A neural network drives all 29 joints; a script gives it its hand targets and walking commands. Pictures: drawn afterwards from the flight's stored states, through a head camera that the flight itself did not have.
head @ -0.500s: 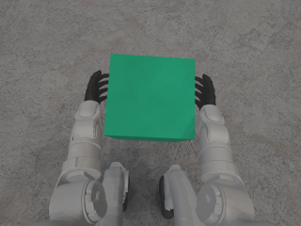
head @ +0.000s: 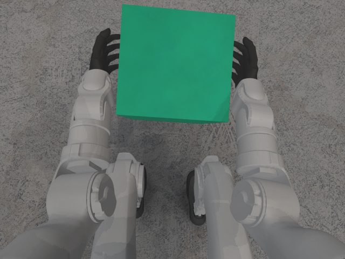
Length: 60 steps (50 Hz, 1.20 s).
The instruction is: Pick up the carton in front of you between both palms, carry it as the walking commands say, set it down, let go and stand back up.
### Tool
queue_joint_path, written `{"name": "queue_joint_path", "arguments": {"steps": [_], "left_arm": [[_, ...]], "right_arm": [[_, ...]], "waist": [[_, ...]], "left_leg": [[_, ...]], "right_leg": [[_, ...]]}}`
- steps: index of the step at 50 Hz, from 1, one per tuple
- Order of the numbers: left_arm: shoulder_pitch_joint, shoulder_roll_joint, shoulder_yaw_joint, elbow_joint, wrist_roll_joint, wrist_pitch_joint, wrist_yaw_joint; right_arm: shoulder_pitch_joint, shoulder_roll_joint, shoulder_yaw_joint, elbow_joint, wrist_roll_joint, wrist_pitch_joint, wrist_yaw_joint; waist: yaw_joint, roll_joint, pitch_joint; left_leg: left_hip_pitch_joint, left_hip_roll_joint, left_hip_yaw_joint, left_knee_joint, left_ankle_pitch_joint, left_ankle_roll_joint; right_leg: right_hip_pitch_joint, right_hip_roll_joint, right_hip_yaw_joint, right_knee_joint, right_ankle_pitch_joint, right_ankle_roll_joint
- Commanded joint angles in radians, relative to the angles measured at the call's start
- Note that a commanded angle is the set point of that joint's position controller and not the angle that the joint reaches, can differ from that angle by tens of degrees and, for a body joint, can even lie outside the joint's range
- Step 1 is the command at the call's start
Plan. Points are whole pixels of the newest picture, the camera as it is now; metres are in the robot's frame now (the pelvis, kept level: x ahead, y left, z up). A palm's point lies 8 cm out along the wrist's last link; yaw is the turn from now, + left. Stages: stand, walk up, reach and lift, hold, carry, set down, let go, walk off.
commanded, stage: set down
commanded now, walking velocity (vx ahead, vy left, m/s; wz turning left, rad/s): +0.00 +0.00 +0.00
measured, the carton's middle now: (172, 79) +0.49 +0.01 -0.17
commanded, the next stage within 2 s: none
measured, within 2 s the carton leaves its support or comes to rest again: rests again in 1.02 s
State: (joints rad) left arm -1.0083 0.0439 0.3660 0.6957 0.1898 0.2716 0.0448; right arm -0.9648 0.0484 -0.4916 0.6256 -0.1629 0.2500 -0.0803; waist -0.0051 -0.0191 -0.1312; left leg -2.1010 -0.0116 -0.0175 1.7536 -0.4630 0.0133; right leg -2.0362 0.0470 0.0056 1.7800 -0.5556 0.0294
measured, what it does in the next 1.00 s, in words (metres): lowers itself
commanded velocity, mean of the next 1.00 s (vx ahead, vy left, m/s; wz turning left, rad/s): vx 0.00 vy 0.00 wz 0.00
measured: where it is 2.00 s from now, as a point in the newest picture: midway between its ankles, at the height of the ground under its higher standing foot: (166, 203)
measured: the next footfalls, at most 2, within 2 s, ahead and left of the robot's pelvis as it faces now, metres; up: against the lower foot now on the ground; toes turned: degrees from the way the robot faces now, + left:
none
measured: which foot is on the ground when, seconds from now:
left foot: down 0.00-1.00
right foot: down 0.00-1.00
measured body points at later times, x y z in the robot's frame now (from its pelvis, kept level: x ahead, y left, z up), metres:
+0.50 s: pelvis -0.01 +0.00 -0.10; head +0.34 +0.02 +0.18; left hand +0.53 +0.17 -0.26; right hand +0.52 -0.13 -0.26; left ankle +0.11 +0.11 -0.45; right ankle +0.09 -0.12 -0.45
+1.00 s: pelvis -0.01 +0.00 -0.12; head +0.34 +0.02 +0.16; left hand +0.53 +0.17 -0.29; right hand +0.52 -0.14 -0.28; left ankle +0.11 +0.11 -0.45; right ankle +0.09 -0.12 -0.45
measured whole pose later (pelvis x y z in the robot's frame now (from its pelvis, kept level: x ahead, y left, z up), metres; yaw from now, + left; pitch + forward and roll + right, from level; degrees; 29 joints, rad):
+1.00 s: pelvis -0.01 +0.00 -0.12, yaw -1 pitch +40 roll -3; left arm -1.38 0.29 0.20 1.09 0.02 0.17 0.06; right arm -1.32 -0.13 -0.36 0.96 -0.02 0.17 -0.12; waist 0.00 -0.03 0.21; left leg -2.37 0.00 -0.02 2.17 -0.51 0.01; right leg -2.29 0.08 -0.01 2.20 -0.61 0.04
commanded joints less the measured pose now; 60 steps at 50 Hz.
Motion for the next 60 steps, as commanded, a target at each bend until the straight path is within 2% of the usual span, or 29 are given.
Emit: {"name": "queue_joint_path", "arguments": {"steps": [1,9,19,22,24,26,30,37,43,53,56,60], "left_arm": [[-0.596,-0.902,-0.487,-0.002,-0.113,-0.026,-0.198],[-0.677,-0.835,-0.466,0.038,-0.129,-0.038,-0.209],[-0.790,-0.737,-0.496,0.075,-0.195,-0.070,-0.218],[-0.823,-0.736,-0.530,0.058,-0.235,-0.084,-0.218],[-0.818,-0.775,-0.544,0.054,-0.276,-0.090,-0.214],[-0.827,-0.791,-0.551,0.052,-0.287,-0.090,-0.215],[-0.757,-0.800,-0.518,0.131,-0.255,-0.084,-0.238],[-0.780,-0.765,-0.482,0.154,-0.256,-0.107,-0.237],[-0.807,-0.710,-0.446,0.210,-0.248,-0.125,-0.229],[-0.826,-0.657,-0.412,0.268,-0.261,-0.151,-0.230],[-0.804,-0.634,-0.393,0.296,-0.245,-0.152,-0.230],[-0.792,-0.595,-0.363,0.334,-0.221,-0.146,-0.239]], "right_arm": [[-0.637,0.874,0.543,0.035,0.102,-0.010,0.221],[-0.729,0.818,0.523,0.056,0.113,-0.023,0.217],[-0.853,0.744,0.565,0.076,0.190,-0.056,0.197],[-0.902,0.737,0.606,0.048,0.230,-0.069,0.187],[-0.940,0.735,0.642,0.008,0.257,-0.079,0.179],[-0.902,0.774,0.644,0.024,0.277,-0.085,0.176],[-0.836,0.783,0.589,0.120,0.242,-0.072,0.200],[-0.863,0.750,0.561,0.125,0.238,-0.093,0.201],[-0.860,0.707,0.506,0.189,0.223,-0.103,0.204],[-0.863,0.684,0.471,0.253,0.220,-0.117,0.214],[-0.873,0.672,0.461,0.265,0.217,-0.120,0.220],[-0.851,0.623,0.421,0.300,0.188,-0.113,0.225]], "waist": [[0.008,0.066,-1.020],[0.011,0.062,-0.993],[0.022,0.051,-0.956],[0.024,0.054,-1.006],[0.009,0.048,-1.077],[0.015,0.060,-1.075],[0.010,0.068,-0.903],[0.018,0.060,-0.819],[0.021,0.064,-0.727],[0.036,0.015,-0.659],[0.039,-0.003,-0.600],[0.039,0.007,-0.517]], "left_leg": [[0.740,-0.136,0.029,-0.092,0.267,-0.031],[0.634,-0.123,0.039,0.011,0.259,-0.027],[0.563,-0.094,0.048,0.158,0.267,-0.022],[0.595,-0.088,0.051,0.200,0.305,-0.022],[0.642,-0.088,0.049,0.224,0.360,-0.023],[0.622,-0.090,0.055,0.235,0.386,-0.027],[0.532,-0.091,0.047,0.250,0.356,-0.022],[0.463,-0.089,0.049,0.268,0.327,-0.015],[0.423,-0.084,0.044,0.271,0.261,-0.011],[0.398,-0.078,0.031,0.290,0.256,0.002],[0.372,-0.075,0.025,0.291,0.246,0.012],[0.321,-0.071,0.023,0.292,0.201,0.017]], "right_leg": [[0.317,0.142,-0.069,-0.125,0.220,0.007],[0.243,0.133,-0.077,-0.026,0.210,0.007],[0.236,0.114,-0.083,0.112,0.224,0.010],[0.263,0.109,-0.086,0.153,0.255,0.010],[0.295,0.107,-0.093,0.173,0.296,0.009],[0.319,0.110,-0.087,0.186,0.336,0.005],[0.213,0.110,-0.083,0.203,0.304,0.004],[0.179,0.109,-0.078,0.222,0.286,0.001],[0.140,0.108,-0.076,0.230,0.227,-0.004],[0.112,0.108,-0.080,0.251,0.217,-0.003],[0.076,0.109,-0.076,0.249,0.206,-0.004],[0.048,0.108,-0.066,0.247,0.172,-0.010]]}}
